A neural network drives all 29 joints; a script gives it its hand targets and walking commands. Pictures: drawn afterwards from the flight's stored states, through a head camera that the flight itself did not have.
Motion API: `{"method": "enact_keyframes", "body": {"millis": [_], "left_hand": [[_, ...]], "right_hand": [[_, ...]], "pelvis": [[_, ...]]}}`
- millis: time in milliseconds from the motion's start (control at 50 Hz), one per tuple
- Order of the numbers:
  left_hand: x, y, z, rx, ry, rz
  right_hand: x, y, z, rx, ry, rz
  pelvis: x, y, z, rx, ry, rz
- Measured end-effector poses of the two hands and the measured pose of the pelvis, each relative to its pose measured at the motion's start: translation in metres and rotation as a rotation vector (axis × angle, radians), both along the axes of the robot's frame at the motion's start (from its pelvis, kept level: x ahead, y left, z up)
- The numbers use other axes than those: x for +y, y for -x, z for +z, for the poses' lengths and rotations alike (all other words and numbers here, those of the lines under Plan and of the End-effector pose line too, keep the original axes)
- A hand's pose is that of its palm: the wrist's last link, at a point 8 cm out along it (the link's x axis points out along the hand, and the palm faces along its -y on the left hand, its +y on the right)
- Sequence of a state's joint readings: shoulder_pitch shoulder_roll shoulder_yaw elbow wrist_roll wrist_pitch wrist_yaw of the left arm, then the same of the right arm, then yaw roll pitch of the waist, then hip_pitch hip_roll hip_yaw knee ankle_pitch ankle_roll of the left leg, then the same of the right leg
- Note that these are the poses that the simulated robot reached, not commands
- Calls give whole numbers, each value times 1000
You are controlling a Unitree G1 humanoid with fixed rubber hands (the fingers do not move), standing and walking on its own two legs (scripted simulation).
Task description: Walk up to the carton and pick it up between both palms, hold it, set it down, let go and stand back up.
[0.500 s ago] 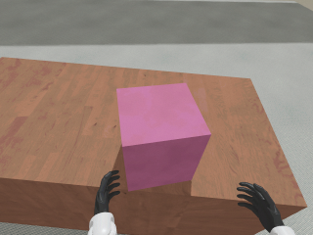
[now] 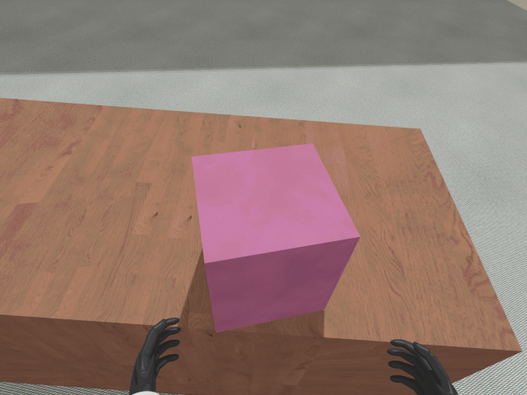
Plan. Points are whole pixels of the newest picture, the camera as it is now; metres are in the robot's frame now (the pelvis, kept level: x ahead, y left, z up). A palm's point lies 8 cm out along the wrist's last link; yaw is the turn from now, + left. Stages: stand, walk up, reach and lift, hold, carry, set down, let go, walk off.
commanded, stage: set down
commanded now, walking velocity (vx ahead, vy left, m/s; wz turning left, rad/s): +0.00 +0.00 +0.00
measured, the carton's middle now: (263, 239) +0.40 +0.03 -0.01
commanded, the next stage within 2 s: let go in 0.44 s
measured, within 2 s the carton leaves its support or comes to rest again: neither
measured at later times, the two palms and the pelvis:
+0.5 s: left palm out of the picture +0.15 +0.23 -0.07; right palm out of the picture +0.15 -0.20 -0.07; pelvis +0.00 +0.02 +0.00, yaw +0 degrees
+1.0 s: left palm (113, 393) +0.16 +0.24 -0.09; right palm out of the picture +0.14 -0.20 -0.08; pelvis +0.00 +0.02 +0.00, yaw -1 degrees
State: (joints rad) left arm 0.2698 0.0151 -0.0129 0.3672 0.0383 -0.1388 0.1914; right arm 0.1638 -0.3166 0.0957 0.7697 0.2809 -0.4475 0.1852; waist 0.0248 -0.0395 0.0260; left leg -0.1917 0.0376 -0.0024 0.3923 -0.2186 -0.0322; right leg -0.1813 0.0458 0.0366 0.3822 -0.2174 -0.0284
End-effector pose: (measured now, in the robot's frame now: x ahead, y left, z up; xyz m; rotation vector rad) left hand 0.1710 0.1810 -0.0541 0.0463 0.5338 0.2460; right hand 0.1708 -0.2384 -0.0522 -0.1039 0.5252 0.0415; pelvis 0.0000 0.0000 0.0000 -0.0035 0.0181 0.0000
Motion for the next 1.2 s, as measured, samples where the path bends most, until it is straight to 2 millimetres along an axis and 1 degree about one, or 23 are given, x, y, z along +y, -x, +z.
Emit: {"method": "enact_keyframes", "body": {"millis": [80, 180, 260, 340, 460, 580, 660, 760, 900, 1020, 1060, 1100, 1140, 1200], "left_hand": [[2, 3, -4, 20, 3, -32], [11, 12, -11, 81, -9, -48], [21, 16, -12, 118, -25, -53], [31, 20, -16, 172, -29, -72], [43, 20, -17, 211, -34, -96], [52, 12, -18, 231, -40, -121], [55, 5, -21, 248, -37, -138], [53, 0, -26, 262, -32, -162], [52, 7, -34, 321, -22, -178], [55, 14, -35, 347, -32, -175], [59, 16, -37, 329, -47, -180], [66, 22, -42, 328, -44, -157], [74, 34, -48, 340, -36, -122], [81, 58, -60, 387, -29, -71]], "right_hand": [[-3, 1, 5, -4, 27, -20], [-1, 4, 5, 22, 42, -36], [7, 6, 0, 63, 40, -40], [20, 10, -9, 113, 44, -45], [35, 17, -18, 147, 47, -52], [37, 22, -21, 158, 73, -70], [34, 23, -21, 169, 93, -85], [32, 22, -19, 173, 107, -99], [33, 25, -25, 204, 119, -110], [38, 30, -32, 215, 110, -104], [36, 36, -38, 276, 122, -105], [29, 48, -47, 369, 145, -114], [21, 62, -53, 444, 168, -126], [9, 83, -58, 509, 198, -151]], "pelvis": [[-1, 0, 1, -8, 1, 2], [0, 2, 1, -25, 0, 0], [3, 3, 2, -29, 0, -3], [9, 4, 3, -28, 0, -5], [20, 2, 4, -24, 2, -6], [28, -1, 3, -28, 4, -11], [31, -2, 3, -34, 5, -13], [30, -4, 3, -44, 7, -17], [26, -4, 2, -64, 9, -18], [23, -2, 2, -70, 7, -16], [20, -1, 0, -46, 9, 1], [18, 0, -2, -31, 12, 14], [16, 0, -5, -26, 15, 21], [15, 1, -8, -28, 21, 35]]}}
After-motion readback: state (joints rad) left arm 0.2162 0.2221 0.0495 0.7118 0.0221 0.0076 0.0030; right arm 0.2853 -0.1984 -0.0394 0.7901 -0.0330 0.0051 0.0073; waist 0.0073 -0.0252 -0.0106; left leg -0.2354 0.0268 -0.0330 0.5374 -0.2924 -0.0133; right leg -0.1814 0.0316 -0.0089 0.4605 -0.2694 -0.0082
